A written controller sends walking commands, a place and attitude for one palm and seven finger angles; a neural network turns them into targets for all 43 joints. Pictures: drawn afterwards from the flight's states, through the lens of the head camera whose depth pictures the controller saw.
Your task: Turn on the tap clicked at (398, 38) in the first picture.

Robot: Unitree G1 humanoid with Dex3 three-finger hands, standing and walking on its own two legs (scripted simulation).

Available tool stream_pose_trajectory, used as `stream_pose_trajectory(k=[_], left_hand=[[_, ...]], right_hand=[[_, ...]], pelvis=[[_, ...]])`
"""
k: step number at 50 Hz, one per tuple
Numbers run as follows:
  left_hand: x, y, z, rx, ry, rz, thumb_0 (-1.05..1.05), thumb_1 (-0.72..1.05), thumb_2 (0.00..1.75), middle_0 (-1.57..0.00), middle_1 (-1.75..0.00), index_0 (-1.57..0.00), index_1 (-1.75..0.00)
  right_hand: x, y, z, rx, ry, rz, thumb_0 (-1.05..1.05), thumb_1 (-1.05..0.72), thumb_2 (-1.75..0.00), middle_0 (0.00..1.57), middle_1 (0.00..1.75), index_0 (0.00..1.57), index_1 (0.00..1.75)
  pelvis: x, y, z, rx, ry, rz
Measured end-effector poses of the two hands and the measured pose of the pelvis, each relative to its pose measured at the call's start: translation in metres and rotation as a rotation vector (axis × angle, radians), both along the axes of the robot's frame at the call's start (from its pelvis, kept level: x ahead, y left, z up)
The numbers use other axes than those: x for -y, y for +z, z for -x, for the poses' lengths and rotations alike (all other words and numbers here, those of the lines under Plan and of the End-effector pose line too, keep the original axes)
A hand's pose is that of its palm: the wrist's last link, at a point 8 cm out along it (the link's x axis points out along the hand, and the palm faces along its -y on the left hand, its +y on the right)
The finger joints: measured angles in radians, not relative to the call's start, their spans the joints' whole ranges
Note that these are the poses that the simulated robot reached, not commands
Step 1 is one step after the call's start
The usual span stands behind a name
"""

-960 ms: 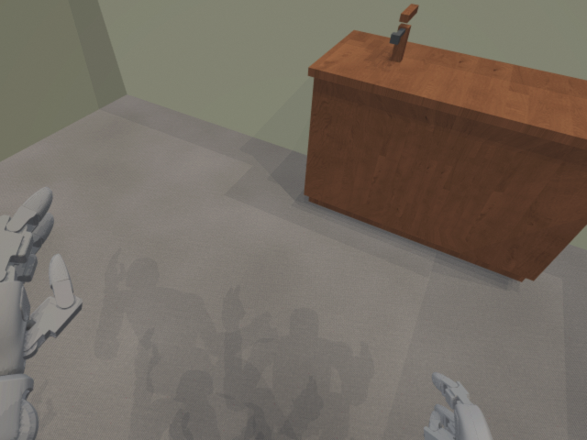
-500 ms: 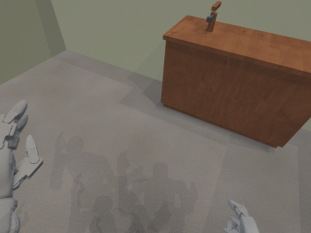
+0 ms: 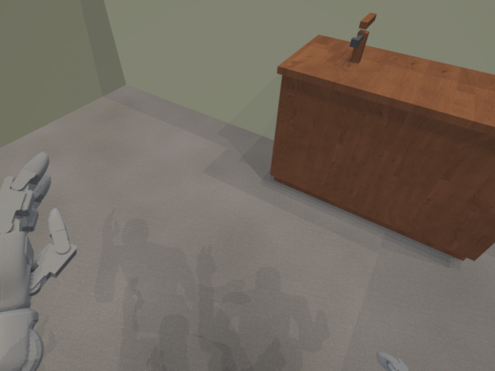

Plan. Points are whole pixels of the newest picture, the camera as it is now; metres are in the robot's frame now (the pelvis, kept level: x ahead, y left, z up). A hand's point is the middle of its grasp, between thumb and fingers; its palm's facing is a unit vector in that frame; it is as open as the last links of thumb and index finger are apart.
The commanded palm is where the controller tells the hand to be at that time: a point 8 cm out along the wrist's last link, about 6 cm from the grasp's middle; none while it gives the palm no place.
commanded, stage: walk to a spot facing it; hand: left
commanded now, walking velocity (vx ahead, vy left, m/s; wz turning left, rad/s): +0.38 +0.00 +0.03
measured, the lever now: (354, 42) +1.23 -0.34 +0.08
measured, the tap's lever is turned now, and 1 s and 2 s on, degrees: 0 0 0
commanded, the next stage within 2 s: turn to face it in 1.54 s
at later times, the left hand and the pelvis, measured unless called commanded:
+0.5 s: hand (149, 157) +0.38 +0.18 +0.17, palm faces +0.37 -0.78 -0.50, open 7.4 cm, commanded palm +0.32 +0.23 +0.19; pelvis +0.15 -0.05 -0.01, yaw -1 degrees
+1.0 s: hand (152, 107) +0.52 +0.21 +0.18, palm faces +0.52 -0.78 -0.34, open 7.4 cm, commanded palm +0.46 +0.25 +0.19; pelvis +0.32 -0.04 -0.01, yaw +5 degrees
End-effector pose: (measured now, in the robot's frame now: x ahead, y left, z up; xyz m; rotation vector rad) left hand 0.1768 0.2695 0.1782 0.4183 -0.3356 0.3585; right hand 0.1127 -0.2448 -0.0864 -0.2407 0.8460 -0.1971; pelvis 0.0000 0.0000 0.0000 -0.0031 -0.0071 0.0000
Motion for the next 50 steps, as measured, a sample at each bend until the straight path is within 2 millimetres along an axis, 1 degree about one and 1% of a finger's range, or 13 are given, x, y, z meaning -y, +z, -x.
stream_pose_trajectory(k=[6,9,13,17,21,24,26,29,32,37,43,47,50], left_hand=[[-0.021,0.003,-0.031,0.020,-0.004,-0.062,0.01,0.89,0.90,-0.21,-0.30,-0.21,-0.31],[-0.022,0.008,-0.054,0.005,-0.012,-0.084,0.01,0.89,0.90,-0.21,-0.30,-0.21,-0.31],[-0.008,0.021,-0.083,0.006,-0.042,-0.074,0.02,0.89,0.90,-0.20,-0.30,-0.20,-0.31],[0.012,0.029,-0.109,-0.008,-0.067,-0.094,0.01,0.89,0.90,-0.20,-0.30,-0.20,-0.31],[0.030,0.026,-0.139,-0.055,-0.049,-0.150,0.01,0.89,0.90,-0.21,-0.30,-0.21,-0.31],[0.044,0.017,-0.161,-0.054,-0.019,-0.191,0.01,0.89,0.90,-0.21,-0.30,-0.21,-0.31],[0.052,0.011,-0.173,-0.054,-0.007,-0.158,0.01,0.89,0.90,-0.21,-0.30,-0.21,-0.31],[0.063,0.011,-0.186,-0.066,-0.008,-0.126,0.01,0.89,0.90,-0.21,-0.30,-0.21,-0.31],[0.070,0.020,-0.195,-0.074,-0.018,-0.142,0.01,0.89,0.90,-0.21,-0.30,-0.21,-0.31],[0.069,0.039,-0.213,-0.043,-0.001,-0.178,0.01,0.89,0.90,-0.21,-0.30,-0.21,-0.31],[0.048,0.039,-0.241,0.001,0.086,-0.137,0.01,0.89,0.90,-0.21,-0.30,-0.21,-0.31],[0.029,0.023,-0.268,0.048,0.124,-0.083,0.01,0.89,0.90,-0.21,-0.30,-0.21,-0.31],[0.021,0.011,-0.295,0.069,0.121,-0.054,0.01,0.89,0.90,-0.21,-0.30,-0.21,-0.31]], right_hand=[[-0.009,0.004,-0.046,0.033,-0.004,0.031,0.02,-0.90,-0.90,0.20,0.30,0.21,0.30],[-0.021,0.008,-0.069,0.075,-0.024,-0.018,0.02,-0.91,-0.90,0.20,0.30,0.21,0.30],[-0.036,0.015,-0.095,0.093,-0.010,-0.088,0.01,-0.90,-0.90,0.20,0.30,0.21,0.30],[-0.035,0.014,-0.118,0.091,0.000,-0.129,0.01,-0.90,-0.90,0.21,0.30,0.21,0.30],[-0.016,-0.001,-0.144,0.073,-0.003,-0.147,0.01,-0.90,-0.90,0.21,0.30,0.21,0.30],[0.008,-0.024,-0.168,0.048,0.005,-0.142,0.01,-0.90,-0.90,0.21,0.30,0.21,0.30],[0.025,-0.032,-0.183,0.010,0.018,-0.116,0.01,-0.90,-0.90,0.21,0.30,0.21,0.30],[0.049,-0.025,-0.203,-0.010,0.020,-0.081,0.01,-0.90,-0.90,0.21,0.30,0.21,0.30],[0.068,-0.010,-0.224,-0.007,0.010,-0.045,0.02,-0.91,-0.90,0.20,0.30,0.21,0.30],[0.082,0.011,-0.259,0.002,0.023,0.001,0.01,-0.91,-0.90,0.20,0.30,0.20,0.30],[0.070,0.018,-0.310,0.024,0.058,0.022,0.01,-0.91,-0.90,0.20,0.30,0.20,0.30],[0.047,0.011,-0.350,0.063,0.086,0.027,0.01,-0.91,-0.90,0.20,0.30,0.20,0.30],[0.024,0.006,-0.379,0.102,0.094,-0.013,0.01,-0.91,-0.90,0.20,0.30,0.20,0.30]], pelvis=[[-0.014,-0.008,-0.029,0.011,-0.028,-0.022],[-0.014,-0.004,-0.044,0.012,-0.043,-0.013],[-0.007,0.008,-0.069,-0.002,-0.047,0.008],[0.005,0.013,-0.097,-0.011,-0.055,0.013],[0.026,0.006,-0.129,-0.008,-0.051,0.010],[0.045,-0.012,-0.150,0.004,-0.027,0.000],[0.051,-0.014,-0.159,0.017,-0.012,-0.001],[0.058,-0.008,-0.174,0.021,-0.004,-0.013],[0.064,0.000,-0.191,0.012,0.008,-0.019],[0.070,0.012,-0.224,-0.002,0.037,-0.036],[0.062,0.011,-0.270,0.000,0.063,-0.041],[0.049,-0.004,-0.304,0.007,0.066,-0.038],[0.044,-0.012,-0.318,0.029,0.080,-0.050]])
